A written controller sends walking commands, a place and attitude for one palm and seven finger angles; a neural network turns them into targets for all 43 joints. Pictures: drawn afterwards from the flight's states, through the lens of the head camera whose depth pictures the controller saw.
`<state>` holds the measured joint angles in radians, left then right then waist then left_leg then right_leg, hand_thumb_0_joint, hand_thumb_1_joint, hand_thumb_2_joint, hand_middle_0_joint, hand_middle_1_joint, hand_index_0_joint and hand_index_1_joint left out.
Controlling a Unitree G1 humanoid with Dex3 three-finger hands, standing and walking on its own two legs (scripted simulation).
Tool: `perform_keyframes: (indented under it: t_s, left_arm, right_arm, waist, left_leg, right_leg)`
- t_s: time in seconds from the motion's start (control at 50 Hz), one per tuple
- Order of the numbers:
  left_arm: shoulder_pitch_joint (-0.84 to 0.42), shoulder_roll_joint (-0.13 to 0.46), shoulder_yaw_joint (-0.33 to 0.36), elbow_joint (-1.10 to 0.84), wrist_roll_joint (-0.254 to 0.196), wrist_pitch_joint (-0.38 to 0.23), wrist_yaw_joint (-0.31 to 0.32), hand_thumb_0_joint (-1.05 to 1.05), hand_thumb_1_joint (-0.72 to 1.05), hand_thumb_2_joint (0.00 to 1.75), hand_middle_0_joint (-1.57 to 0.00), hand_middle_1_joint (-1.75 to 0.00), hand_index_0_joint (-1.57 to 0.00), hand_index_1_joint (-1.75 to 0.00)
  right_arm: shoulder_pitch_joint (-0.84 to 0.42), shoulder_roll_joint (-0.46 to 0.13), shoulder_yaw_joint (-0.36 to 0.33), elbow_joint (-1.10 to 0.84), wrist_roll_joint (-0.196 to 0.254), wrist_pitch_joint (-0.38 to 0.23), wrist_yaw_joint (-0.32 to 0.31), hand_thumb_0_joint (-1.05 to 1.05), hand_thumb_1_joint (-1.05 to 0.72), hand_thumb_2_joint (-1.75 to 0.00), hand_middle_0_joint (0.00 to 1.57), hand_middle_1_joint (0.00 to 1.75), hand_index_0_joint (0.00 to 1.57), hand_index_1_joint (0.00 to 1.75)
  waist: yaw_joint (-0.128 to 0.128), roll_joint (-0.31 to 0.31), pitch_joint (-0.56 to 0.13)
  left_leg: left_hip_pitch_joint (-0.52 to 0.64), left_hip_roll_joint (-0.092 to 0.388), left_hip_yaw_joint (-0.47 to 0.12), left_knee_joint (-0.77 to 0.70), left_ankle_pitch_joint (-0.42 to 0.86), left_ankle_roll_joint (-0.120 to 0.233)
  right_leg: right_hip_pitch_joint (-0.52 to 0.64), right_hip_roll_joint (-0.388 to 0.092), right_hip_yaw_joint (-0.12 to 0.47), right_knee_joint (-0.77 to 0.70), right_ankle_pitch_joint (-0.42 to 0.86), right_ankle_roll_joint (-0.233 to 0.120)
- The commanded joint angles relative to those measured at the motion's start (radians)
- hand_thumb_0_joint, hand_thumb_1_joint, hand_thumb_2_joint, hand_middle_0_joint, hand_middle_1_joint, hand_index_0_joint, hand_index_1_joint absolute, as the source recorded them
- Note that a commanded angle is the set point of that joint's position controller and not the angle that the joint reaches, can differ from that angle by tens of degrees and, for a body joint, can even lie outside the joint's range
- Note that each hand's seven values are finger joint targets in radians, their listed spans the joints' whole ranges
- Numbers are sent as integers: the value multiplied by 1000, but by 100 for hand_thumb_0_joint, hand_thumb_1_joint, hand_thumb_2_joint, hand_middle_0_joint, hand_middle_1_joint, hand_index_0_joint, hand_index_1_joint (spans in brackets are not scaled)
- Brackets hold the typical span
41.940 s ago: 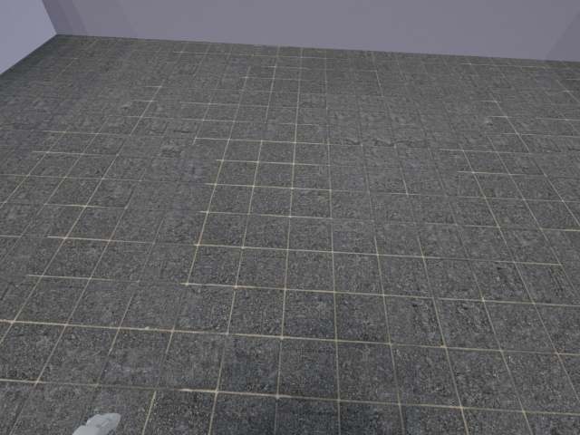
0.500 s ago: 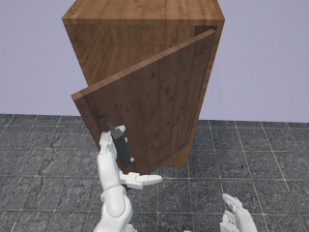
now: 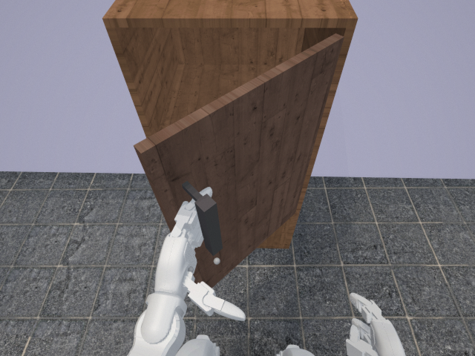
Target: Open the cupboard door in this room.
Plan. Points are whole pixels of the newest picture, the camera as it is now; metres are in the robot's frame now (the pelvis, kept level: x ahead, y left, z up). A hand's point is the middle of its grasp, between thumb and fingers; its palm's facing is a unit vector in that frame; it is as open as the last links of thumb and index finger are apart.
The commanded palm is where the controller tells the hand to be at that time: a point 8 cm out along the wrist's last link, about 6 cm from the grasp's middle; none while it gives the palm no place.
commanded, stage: slide the hand sideways off the handle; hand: left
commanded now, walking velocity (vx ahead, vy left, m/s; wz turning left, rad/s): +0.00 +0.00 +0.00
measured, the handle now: (202, 219) +0.32 +0.08 +0.06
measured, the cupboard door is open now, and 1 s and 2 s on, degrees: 44 44 44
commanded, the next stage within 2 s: draw the hand back to the body in 0.92 s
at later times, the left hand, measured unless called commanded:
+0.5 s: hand (194, 280) +0.23 +0.08 +0.06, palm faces -0.04 -1.00 +0.01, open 16.1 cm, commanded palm +0.20 +0.15 +0.06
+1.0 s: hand (154, 308) +0.19 +0.13 +0.05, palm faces +0.02 -1.00 -0.02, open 16.3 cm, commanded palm +0.16 +0.18 +0.06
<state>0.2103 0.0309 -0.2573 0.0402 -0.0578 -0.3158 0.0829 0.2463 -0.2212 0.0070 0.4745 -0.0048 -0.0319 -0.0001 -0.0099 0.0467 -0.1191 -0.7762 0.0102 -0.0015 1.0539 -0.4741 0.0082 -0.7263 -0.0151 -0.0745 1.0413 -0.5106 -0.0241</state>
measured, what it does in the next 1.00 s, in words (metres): stands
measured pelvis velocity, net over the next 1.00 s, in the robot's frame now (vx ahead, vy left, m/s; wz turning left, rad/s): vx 0.01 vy -0.01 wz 0.01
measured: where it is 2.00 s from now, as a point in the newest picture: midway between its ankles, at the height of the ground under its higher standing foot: outside the picture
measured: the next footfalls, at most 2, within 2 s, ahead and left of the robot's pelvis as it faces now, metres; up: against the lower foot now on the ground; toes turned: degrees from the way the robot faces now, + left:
none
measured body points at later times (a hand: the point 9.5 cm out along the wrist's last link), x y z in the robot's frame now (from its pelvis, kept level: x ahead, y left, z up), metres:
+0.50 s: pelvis +0.01 +0.00 -0.01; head +0.05 +0.00 +0.44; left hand +0.22 +0.13 +0.06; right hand +0.19 -0.21 -0.08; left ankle +0.03 +0.11 -0.67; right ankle +0.01 -0.11 -0.67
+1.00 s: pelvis +0.01 -0.01 -0.02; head +0.06 -0.02 +0.43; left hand +0.18 +0.18 +0.06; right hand +0.20 -0.24 -0.09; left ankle +0.03 +0.11 -0.67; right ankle +0.01 -0.11 -0.67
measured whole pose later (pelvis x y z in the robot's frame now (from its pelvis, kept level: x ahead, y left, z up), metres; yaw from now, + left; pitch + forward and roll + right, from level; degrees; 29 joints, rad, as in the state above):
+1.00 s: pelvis +0.01 -0.01 -0.02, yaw +1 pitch +14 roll -1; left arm 0.62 0.15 -0.02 -0.25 -0.18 -0.39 -0.13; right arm 0.25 -0.22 -0.01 0.41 0.01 -0.04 -0.04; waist 0.01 0.04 -0.16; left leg -0.87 0.02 -0.03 1.15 -0.53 -0.01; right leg -0.80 0.00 -0.10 1.13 -0.57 -0.04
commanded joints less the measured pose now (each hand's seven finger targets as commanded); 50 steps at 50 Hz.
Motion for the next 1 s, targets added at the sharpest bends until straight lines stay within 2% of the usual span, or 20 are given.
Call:
perform_keyframes:
  t_s: [0.0, 0.02, 0.04, 0.08, 0.1, 0.14, 0.16, 0.26, 0.28, 0.32, 0.44, 0.46, 0.52, 0.56, 0.58, 0.68, 0.8, 0.84, 0.92, 0.98]
  left_arm:
    - [-79, -44, 10, -265, 52, -72, 87, 0, -50, 30, -15, -30, -15, -30]
    - [-59, -44, 3, -267, 72, -75, 100, 0, -50, 30, -15, -30, -15, -30]
    - [-25, -14, 26, -269, 87, -77, 109, 0, -50, 30, -15, -30, -15, -30]
    - [-5, -15, 12, -297, 107, -83, 110, 0, -50, 30, -15, -30, -15, -30]
    - [2, -2, 22, -306, 107, -84, 109, 0, -50, 30, -15, -30, -15, -30]
    - [16, 20, 39, -322, 104, -80, 102, 0, -50, 30, -15, -30, -15, -30]
    - [14, 11, 26, -332, 102, -78, 94, 0, -50, 30, -15, -30, -15, -30]
    - [62, -4, 23, -382, 56, -66, 64, 0, -50, 30, -15, -30, -15, -30]
    - [98, -1, 32, -388, 45, -63, 59, 0, -50, 30, -15, -30, -15, -30]
    - [121, 27, 62, -397, 37, -62, 51, 0, -50, 30, -15, -30, -15, -30]
    - [225, 73, 106, -430, 36, -81, 25, 0, -50, 30, -15, -30, -15, -30]
    - [247, 68, 105, -444, 32, -86, 16, 0, -50, 30, -15, -30, -15, -30]
    - [289, 92, 137, -454, 11, -93, -5, 0, -50, 30, -15, -30, -15, -30]
    - [281, 96, 137, -475, 3, -102, -20, 0, -50, 30, -15, -30, -15, -30]
    - [322, 88, 135, -474, -5, -104, -31, 0, -50, 30, -15, -30, -15, -30]
    - [384, 139, 205, -486, -37, -116, -69, 0, -50, 30, -15, -30, -15, -30]
    - [424, 168, 257, -493, -85, -132, -136, 0, -50, 30, -15, -30, -15, -30]
    - [418, 187, 274, -504, -100, -140, -166, 0, -50, 30, -15, -30, -15, -30]
    - [406, 176, 256, -522, -139, -160, -225, 0, -50, 30, -15, -30, -15, -30]
    - [381, 186, 264, -489, -146, -155, -243, 0, -50, 30, -15, -30, -15, -30]
  right_arm:
    - [-71, -83, -30, -197, -9, -55, 9, 0, -90, -90, 20, 30, 20, 30]
    - [-67, -80, -31, -200, -12, -53, 15, 0, -90, -90, 20, 30, 20, 30]
    - [-63, -84, -32, -205, -15, -48, 17, 0, -90, -90, 20, 30, 20, 30]
    - [-68, -79, -32, -216, -16, -41, 24, 0, -90, -90, 20, 30, 20, 30]
    - [-62, -80, -31, -219, -16, -36, 24, 0, -90, -90, 20, 30, 20, 30]
    - [-66, -82, -30, -225, -15, -29, 20, 0, -90, -90, 20, 30, 20, 30]
    - [-71, -80, -27, -230, -13, -27, 18, 0, -90, -90, 20, 30, 20, 30]
    - [-67, -81, -24, -239, -6, -29, 7, 0, -90, -90, 20, 30, 20, 30]
    - [-61, -81, -23, -243, -5, -31, 6, 0, -90, -90, 20, 30, 20, 30]
    - [-58, -85, -24, -242, -6, -32, 2, 0, -90, -90, 20, 30, 20, 30]
    - [-47, -82, -28, -247, -7, -34, 2, 0, -90, -90, 20, 30, 20, 30]
    - [-50, -80, -29, -252, -7, -35, 3, 0, -90, -90, 20, 30, 20, 30]
    - [-44, -83, -30, -253, -6, -34, 0, 0, -90, -90, 20, 30, 20, 30]
    - [-47, -85, -32, -252, -5, -39, -3, 0, -90, -90, 20, 30, 20, 30]
    - [-45, -83, -34, -255, -3, -41, -3, 0, -90, -90, 20, 30, 20, 30]
    - [-41, -84, -44, -249, 2, -46, -14, 0, -90, -90, 20, 30, 20, 30]
    - [-50, -84, -48, -243, 9, -50, -29, 0, -90, -90, 20, 30, 20, 30]
    - [-52, -87, -51, -236, 12, -53, -35, 0, -90, -90, 20, 30, 20, 30]
    - [-48, -94, -51, -229, 16, -73, -44, 0, -90, -90, 20, 30, 20, 30]
    - [-51, -99, -53, -224, 17, -78, -52, 0, -90, -90, 20, 30, 20, 30]
  waist:
    - [-3, -106, -202]
    - [-1, -103, -198]
    - [10, -109, -205]
    - [10, -76, -203]
    - [8, -90, -206]
    - [10, -75, -203]
    - [7, -58, -184]
    - [-5, -60, -181]
    - [0, -70, -177]
    - [0, -92, -183]
    - [11, -71, -188]
    - [13, -48, -192]
    - [10, -65, -184]
    - [3, -54, -180]
    - [7, -48, -178]
    - [15, -75, -194]
    - [11, -95, -187]
    - [8, -71, -193]
    - [-10, -62, -195]
    - [-17, -85, -161]
  left_leg:
    - [134, -23, -39, -146, 159, 10]
    - [128, -23, -37, -143, 154, 10]
    - [114, -22, -37, -141, 164, 10]
    - [116, -22, -28, -137, 154, 9]
    - [112, -21, -29, -138, 142, 9]
    - [105, -21, -28, -140, 129, 10]
    - [106, -21, -26, -143, 123, 9]
    - [122, -16, -38, -146, 124, 7]
    - [116, -17, -38, -149, 121, 6]
    - [108, -17, -39, -141, 130, 7]
    - [91, -22, -30, -117, 185, 8]
    - [93, -23, -26, -113, 190, 7]
    - [79, -24, -23, -105, 183, 7]
    - [75, -24, -27, -95, 190, 8]
    - [75, -26, -23, -91, 193, 8]
    - [49, -30, -19, -70, 208, 8]
    - [0, -35, -18, -41, 177, 8]
    - [-7, -35, -18, -29, 175, 9]
    - [-13, -34, -27, -8, 164, 10]
    - [-40, -32, -31, 4, 130, 10]
  right_leg:
    - [55, 19, 15, -144, 200, -9]
    - [49, 19, 16, -139, 197, -10]
    - [63, 20, 18, -133, 205, -14]
    - [50, 19, 25, -131, 201, -15]
    - [54, 20, 23, -132, 189, -16]
    - [59, 23, 28, -137, 175, -18]
    - [53, 23, 29, -139, 172, -17]
    - [50, 31, 16, -139, 175, -14]
    - [58, 32, 13, -141, 173, -13]
    - [63, 34, 15, -139, 187, -11]
    - [80, 32, 25, -116, 258, -13]
    - [76, 32, 24, -112, 266, -11]
    - [79, 34, 27, -114, 271, -8]
    - [69, 34, 29, -107, 277, -8]
    - [67, 35, 31, -109, 285, -6]
    - [92, 33, 45, -106, 324, 0]
    - [107, 18, 87, -125, 325, 17]
    - [107, 15, 100, -127, 316, 17]
    - [74, 10, 103, -124, 304, 25]
    - [41, 10, 108, -132, 226, 24]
